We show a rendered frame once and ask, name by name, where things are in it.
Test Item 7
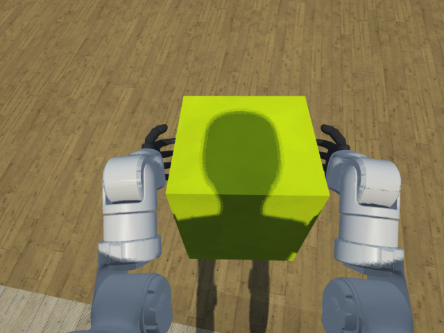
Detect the robot left hand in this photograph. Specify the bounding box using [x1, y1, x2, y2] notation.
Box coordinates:
[142, 124, 176, 180]

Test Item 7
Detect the right robot upper arm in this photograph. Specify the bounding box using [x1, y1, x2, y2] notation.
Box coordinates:
[321, 277, 413, 333]

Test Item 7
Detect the robot right hand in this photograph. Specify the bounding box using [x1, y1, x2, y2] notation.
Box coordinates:
[316, 124, 350, 179]

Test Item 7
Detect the right robot forearm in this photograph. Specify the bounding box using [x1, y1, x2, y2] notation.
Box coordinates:
[326, 150, 413, 321]

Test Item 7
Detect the left robot upper arm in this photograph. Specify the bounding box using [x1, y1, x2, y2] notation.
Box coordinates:
[68, 273, 173, 333]

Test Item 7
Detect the carton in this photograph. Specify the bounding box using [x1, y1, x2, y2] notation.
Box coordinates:
[166, 96, 330, 261]

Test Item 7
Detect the left robot forearm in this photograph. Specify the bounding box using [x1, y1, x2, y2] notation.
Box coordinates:
[90, 148, 166, 326]

